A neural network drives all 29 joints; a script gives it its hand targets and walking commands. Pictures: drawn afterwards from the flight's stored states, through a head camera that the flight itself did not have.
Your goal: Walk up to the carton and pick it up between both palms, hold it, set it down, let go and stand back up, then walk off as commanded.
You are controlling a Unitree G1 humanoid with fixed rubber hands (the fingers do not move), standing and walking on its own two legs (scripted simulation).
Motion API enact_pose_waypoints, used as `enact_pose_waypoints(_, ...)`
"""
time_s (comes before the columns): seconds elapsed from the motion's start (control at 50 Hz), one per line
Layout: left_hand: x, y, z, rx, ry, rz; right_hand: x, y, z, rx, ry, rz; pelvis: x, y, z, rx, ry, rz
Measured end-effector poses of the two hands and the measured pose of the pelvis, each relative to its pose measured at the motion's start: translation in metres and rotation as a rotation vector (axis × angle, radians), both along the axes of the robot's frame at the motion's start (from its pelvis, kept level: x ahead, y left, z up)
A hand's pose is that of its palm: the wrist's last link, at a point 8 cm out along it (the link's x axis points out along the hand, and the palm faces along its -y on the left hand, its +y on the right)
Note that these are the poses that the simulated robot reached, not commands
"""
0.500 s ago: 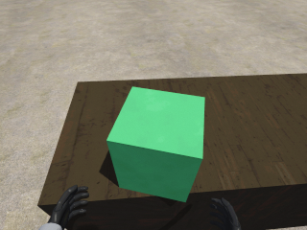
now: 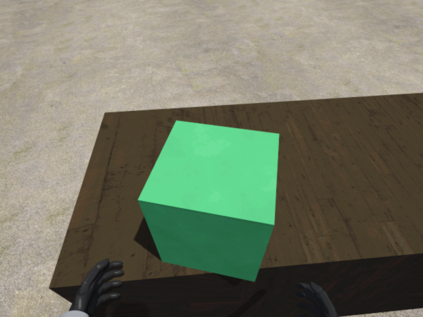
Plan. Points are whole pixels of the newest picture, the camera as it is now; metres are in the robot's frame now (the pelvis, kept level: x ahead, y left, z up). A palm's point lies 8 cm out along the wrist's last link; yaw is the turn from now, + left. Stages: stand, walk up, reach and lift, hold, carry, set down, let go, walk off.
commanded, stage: set down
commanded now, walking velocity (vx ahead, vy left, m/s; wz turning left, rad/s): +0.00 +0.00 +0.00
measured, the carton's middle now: (216, 202) +0.36 +0.00 +0.01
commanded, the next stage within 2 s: let go in 0.18 s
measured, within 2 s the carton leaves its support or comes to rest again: neither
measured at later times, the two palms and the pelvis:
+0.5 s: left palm (88, 305) +0.18 +0.23 -0.03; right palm out of the picture +0.14 -0.20 -0.09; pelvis +0.00 +0.00 +0.00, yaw +0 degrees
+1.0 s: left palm (87, 307) +0.17 +0.24 -0.04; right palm out of the picture +0.11 -0.27 -0.10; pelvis +0.00 +0.00 +0.00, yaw +0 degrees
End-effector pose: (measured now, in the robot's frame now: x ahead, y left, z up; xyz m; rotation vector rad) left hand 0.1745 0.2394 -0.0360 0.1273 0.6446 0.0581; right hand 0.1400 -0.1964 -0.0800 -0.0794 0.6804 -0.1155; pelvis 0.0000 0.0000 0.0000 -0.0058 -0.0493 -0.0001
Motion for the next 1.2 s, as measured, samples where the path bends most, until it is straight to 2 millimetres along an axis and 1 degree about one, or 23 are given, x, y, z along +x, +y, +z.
enact_pose_waypoints(0.1, 0.000, 0.000, 0.000, 0.006, 0.003, 0.001, 0.002, 0.001, 0.001, -0.004, -0.003, 0.024, -0.001, 0.000, 0.000, 0.000, -0.002, 0.000)
enact_pose_waypoints(0.34, 0.001, -0.003, 0.001, 0.026, 0.011, 0.014, 0.002, 0.003, -0.008, 0.005, 0.046, 0.069, -0.002, 0.000, 0.000, 0.001, -0.003, 0.000)
enact_pose_waypoints(0.5, 0.001, -0.005, 0.001, 0.038, 0.019, 0.033, 0.000, -0.002, -0.014, -0.004, 0.070, 0.090, -0.001, -0.001, 0.000, 0.001, -0.002, 0.000)
enact_pose_waypoints(0.7, 0.001, -0.005, 0.002, 0.053, 0.019, 0.019, -0.001, -0.007, -0.014, -0.023, 0.079, 0.098, -0.001, -0.001, 0.000, 0.001, -0.002, 0.000)
enact_pose_waypoints(0.74, 0.001, -0.006, 0.002, 0.080, 0.013, -0.009, -0.005, -0.015, -0.017, -0.043, 0.117, 0.102, -0.001, -0.001, 0.000, 0.001, -0.003, 0.000)
enact_pose_waypoints(0.86, -0.001, -0.004, 0.000, 0.092, -0.017, -0.033, -0.022, -0.052, -0.023, -0.140, 0.246, 0.104, -0.001, 0.001, -0.001, 0.001, -0.004, 0.001)
enact_pose_waypoints(0.94, -0.002, -0.003, 0.000, 0.096, -0.025, -0.044, -0.026, -0.068, -0.023, -0.177, 0.282, 0.105, 0.000, 0.000, -0.002, 0.002, -0.004, 0.001)
enact_pose_waypoints(1.02, -0.002, -0.003, -0.001, 0.103, -0.028, -0.050, -0.025, -0.074, -0.023, -0.180, 0.298, 0.112, 0.002, -0.002, -0.002, 0.004, -0.002, 0.001)
enact_pose_waypoints(1.2, -0.001, -0.004, 0.000, 0.119, -0.026, -0.059, -0.024, -0.077, -0.026, -0.173, 0.312, 0.113, 0.005, -0.005, -0.003, 0.009, 0.002, 0.001)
